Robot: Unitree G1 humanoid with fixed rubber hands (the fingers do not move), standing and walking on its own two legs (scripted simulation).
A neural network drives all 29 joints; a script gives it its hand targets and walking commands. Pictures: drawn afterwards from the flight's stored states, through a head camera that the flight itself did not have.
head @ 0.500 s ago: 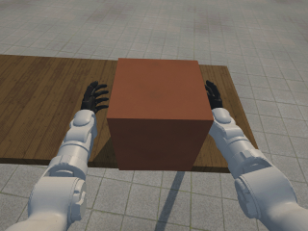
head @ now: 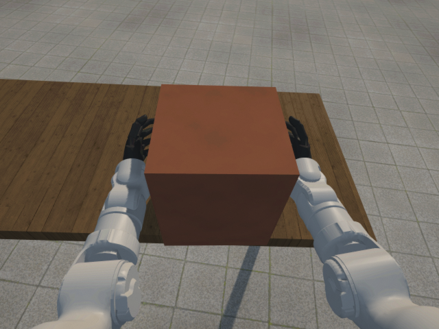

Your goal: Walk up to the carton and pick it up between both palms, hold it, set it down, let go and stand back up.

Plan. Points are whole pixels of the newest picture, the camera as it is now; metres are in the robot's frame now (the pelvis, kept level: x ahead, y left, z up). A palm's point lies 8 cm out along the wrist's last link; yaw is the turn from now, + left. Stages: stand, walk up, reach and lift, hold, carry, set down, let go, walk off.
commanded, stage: reach and lift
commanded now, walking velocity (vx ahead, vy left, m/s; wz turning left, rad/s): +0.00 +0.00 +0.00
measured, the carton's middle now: (217, 169) +0.41 +0.02 +0.05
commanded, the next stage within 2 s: none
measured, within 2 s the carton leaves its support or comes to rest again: leaves its support in 1.28 s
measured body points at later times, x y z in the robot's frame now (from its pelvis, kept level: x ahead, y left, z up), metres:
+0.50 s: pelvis +0.00 +0.00 +0.01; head +0.01 +0.03 +0.45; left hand +0.39 +0.19 +0.09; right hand +0.40 -0.12 +0.09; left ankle +0.01 +0.12 -0.75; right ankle -0.02 -0.12 -0.75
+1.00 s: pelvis +0.00 +0.00 +0.01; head +0.01 +0.03 +0.45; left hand +0.39 +0.19 +0.09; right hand +0.40 -0.12 +0.09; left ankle +0.01 +0.12 -0.75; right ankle -0.02 -0.12 -0.75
